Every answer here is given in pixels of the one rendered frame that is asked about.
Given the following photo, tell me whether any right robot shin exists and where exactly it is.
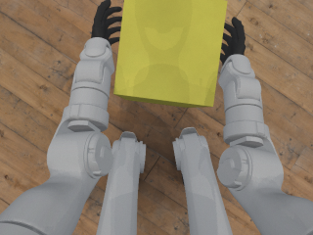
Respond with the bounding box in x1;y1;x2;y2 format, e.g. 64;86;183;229
178;127;210;155

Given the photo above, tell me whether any carton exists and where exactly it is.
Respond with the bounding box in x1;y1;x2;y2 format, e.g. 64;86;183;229
113;0;228;108

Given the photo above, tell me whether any left robot upper arm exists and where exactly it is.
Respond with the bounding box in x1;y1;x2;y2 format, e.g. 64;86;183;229
0;130;113;235

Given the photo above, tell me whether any left robot hand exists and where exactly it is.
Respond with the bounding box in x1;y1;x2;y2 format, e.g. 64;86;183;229
91;0;122;46

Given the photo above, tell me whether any left robot forearm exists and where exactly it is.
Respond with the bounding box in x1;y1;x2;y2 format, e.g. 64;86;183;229
47;37;115;166

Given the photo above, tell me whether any left robot shin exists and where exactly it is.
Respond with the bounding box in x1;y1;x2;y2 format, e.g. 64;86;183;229
112;131;138;154

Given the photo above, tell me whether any robot shin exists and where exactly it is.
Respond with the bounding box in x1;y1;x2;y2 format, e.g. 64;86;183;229
178;127;210;155
112;131;138;154

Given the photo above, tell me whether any right robot forearm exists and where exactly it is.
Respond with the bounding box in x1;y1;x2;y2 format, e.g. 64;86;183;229
218;54;279;158

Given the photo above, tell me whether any right robot hand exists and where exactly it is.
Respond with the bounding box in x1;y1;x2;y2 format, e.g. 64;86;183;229
219;17;246;66

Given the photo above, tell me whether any right robot upper arm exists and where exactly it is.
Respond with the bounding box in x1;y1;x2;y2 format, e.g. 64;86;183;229
216;145;313;235

